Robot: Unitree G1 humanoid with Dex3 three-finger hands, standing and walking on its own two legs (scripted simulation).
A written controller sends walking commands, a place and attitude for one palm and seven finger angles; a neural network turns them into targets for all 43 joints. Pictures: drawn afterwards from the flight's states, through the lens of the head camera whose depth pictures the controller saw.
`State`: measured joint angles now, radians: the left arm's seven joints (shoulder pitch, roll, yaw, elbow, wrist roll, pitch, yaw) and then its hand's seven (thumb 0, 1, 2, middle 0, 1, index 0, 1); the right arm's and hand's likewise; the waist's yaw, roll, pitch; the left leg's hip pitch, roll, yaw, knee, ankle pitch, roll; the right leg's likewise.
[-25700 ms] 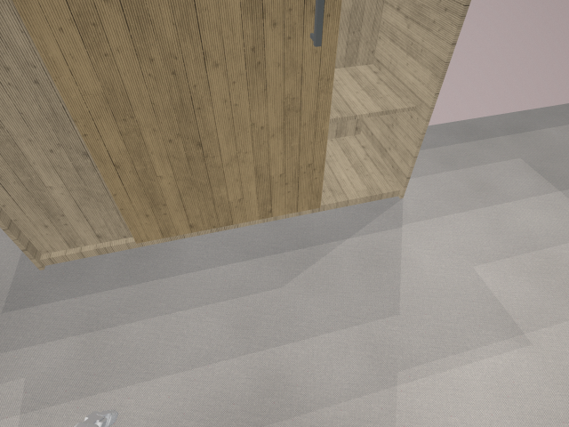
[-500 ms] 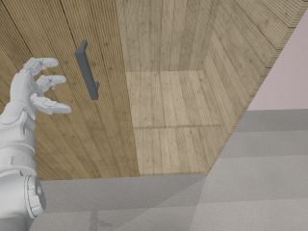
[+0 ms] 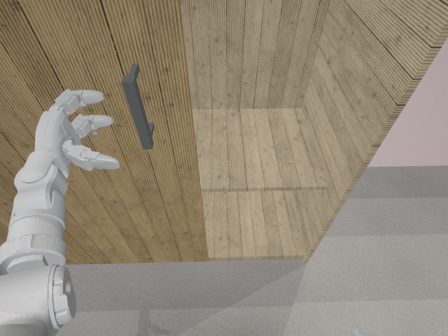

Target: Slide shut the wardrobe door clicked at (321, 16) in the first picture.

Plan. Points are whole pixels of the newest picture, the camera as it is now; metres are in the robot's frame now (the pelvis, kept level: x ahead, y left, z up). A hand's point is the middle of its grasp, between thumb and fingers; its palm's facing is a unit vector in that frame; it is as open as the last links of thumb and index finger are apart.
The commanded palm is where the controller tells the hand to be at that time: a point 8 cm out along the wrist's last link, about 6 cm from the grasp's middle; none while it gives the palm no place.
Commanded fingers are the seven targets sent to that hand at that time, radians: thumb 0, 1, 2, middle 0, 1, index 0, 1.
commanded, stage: feel for the door with the fingertips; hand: left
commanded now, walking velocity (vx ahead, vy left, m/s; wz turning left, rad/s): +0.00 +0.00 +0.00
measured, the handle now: (141, 109) +0.49 +0.17 +0.15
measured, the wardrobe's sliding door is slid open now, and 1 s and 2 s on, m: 0.44 0.44 0.44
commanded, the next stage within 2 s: slide the fingers in behind the handle in 0.80 s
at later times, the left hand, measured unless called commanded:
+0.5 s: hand (123, 121) +0.45 +0.20 +0.16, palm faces +0.10 -0.99 -0.03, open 14.0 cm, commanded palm +0.42 +0.24 +0.15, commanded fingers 0.00 -0.50 0.30 -0.30 -1.20 -0.30 -1.20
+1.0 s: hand (121, 121) +0.45 +0.20 +0.15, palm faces +0.08 -1.00 -0.01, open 13.7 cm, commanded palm +0.43 +0.25 +0.15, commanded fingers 0.00 -0.50 0.30 -0.30 -1.20 -0.30 -1.20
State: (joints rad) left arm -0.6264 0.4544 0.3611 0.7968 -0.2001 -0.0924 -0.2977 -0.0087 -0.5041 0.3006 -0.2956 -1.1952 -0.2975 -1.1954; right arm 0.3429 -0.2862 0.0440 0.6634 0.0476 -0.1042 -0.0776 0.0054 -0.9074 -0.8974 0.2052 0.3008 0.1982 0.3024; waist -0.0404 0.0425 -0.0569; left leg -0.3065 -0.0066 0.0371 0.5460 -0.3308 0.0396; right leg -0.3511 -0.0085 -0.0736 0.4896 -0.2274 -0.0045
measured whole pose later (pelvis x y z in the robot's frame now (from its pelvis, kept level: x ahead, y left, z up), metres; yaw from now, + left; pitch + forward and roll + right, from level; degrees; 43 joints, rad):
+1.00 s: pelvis -0.01 -0.01 +0.00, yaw +0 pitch +7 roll -1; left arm -0.83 0.49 0.37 1.09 -0.14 -0.19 -0.24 -0.01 -0.50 0.30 -0.34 -1.23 -0.35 -1.23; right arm 0.36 -0.29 0.05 0.70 0.04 -0.09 -0.07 0.00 -0.91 -0.90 0.20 0.30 0.20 0.30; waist -0.09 0.04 -0.04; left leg -0.37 0.01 0.03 0.58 -0.33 0.02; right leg -0.42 0.01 -0.08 0.52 -0.23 -0.02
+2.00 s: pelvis +0.00 -0.02 +0.00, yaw -1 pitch +5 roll -1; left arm -0.68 0.31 0.29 0.80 -0.15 -0.10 -0.11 -0.01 -0.50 0.30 -0.30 -1.20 -0.30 -1.20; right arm 0.34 -0.27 0.04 0.70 0.04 -0.09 -0.05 0.01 -0.91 -0.90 0.20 0.30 0.20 0.30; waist -0.05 0.05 -0.05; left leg -0.27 0.01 0.05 0.51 -0.32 0.02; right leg -0.34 0.01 -0.06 0.49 -0.23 -0.02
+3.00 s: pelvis +0.00 -0.01 +0.00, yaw -2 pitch +5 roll -1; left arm -0.70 0.32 0.30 0.86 -0.15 -0.13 -0.09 -0.01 -0.39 0.35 -0.31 -1.21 -0.31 -1.21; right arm 0.35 -0.27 0.03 0.70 0.04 -0.10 -0.05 0.01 -0.91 -0.90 0.20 0.30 0.20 0.30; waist -0.06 0.04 -0.05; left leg -0.29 0.01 0.06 0.52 -0.32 0.03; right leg -0.36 0.01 -0.05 0.50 -0.23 -0.02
